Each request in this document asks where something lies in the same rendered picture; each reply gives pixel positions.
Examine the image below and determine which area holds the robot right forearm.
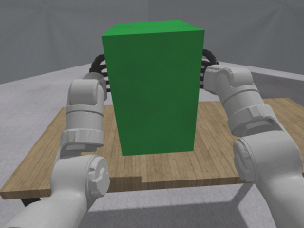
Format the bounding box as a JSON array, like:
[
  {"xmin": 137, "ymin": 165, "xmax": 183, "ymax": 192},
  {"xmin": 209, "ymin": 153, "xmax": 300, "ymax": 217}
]
[{"xmin": 203, "ymin": 64, "xmax": 303, "ymax": 172}]

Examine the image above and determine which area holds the right robot hand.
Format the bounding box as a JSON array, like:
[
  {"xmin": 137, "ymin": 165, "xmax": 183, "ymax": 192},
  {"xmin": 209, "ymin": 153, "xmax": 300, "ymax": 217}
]
[{"xmin": 199, "ymin": 49, "xmax": 219, "ymax": 89}]

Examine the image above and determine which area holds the table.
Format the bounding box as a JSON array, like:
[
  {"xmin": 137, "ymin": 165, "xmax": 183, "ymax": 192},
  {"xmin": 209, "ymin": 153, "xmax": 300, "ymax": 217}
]
[{"xmin": 0, "ymin": 98, "xmax": 304, "ymax": 207}]

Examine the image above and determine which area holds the robot left forearm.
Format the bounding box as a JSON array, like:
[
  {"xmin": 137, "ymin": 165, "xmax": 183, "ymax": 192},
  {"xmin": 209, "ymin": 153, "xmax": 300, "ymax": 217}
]
[{"xmin": 50, "ymin": 72, "xmax": 107, "ymax": 190}]

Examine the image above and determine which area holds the right robot upper arm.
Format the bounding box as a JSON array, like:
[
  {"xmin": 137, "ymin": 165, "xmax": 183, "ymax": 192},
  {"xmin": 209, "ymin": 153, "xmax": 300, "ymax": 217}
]
[{"xmin": 233, "ymin": 129, "xmax": 304, "ymax": 228}]

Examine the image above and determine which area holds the carton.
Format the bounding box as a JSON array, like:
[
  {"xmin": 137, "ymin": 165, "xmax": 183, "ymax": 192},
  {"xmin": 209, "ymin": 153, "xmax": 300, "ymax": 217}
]
[{"xmin": 101, "ymin": 20, "xmax": 205, "ymax": 156}]

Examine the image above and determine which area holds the left robot hand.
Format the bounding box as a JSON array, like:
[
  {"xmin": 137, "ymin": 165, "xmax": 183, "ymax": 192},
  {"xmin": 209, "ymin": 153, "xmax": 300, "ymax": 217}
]
[{"xmin": 89, "ymin": 54, "xmax": 111, "ymax": 92}]

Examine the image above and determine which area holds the left robot upper arm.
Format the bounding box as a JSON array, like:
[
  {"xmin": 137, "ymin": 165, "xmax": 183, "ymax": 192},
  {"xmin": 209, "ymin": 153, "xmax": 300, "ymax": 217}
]
[{"xmin": 1, "ymin": 154, "xmax": 110, "ymax": 228}]

